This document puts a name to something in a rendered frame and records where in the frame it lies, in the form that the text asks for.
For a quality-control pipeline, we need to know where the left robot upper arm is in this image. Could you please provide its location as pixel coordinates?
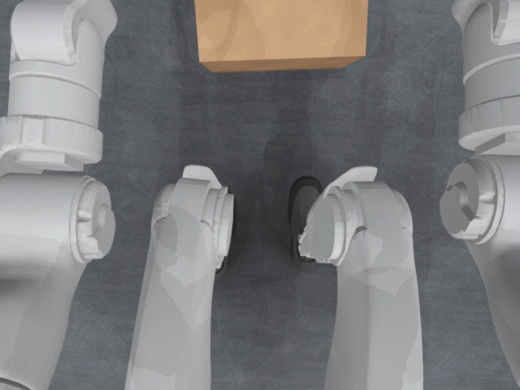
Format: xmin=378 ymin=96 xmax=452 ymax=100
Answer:
xmin=0 ymin=173 xmax=115 ymax=390

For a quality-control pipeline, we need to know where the carton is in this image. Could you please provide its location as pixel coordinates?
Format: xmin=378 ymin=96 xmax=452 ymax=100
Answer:
xmin=194 ymin=0 xmax=368 ymax=73

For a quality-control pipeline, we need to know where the left robot forearm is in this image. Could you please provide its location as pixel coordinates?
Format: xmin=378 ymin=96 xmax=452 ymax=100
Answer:
xmin=0 ymin=0 xmax=117 ymax=177

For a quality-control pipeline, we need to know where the left robot shin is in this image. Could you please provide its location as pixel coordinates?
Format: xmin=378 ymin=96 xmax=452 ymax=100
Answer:
xmin=151 ymin=165 xmax=224 ymax=268

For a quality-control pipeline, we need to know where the right robot forearm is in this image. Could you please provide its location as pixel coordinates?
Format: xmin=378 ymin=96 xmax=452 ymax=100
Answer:
xmin=451 ymin=0 xmax=520 ymax=156

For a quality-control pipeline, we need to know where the right robot shin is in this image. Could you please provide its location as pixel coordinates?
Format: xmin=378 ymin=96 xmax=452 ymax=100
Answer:
xmin=298 ymin=166 xmax=413 ymax=263

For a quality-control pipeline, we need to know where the robot shin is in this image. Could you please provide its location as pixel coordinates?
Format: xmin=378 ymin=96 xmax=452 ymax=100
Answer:
xmin=298 ymin=166 xmax=413 ymax=263
xmin=151 ymin=165 xmax=224 ymax=268

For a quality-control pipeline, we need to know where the right robot upper arm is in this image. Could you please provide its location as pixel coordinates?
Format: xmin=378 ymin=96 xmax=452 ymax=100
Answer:
xmin=440 ymin=154 xmax=520 ymax=387

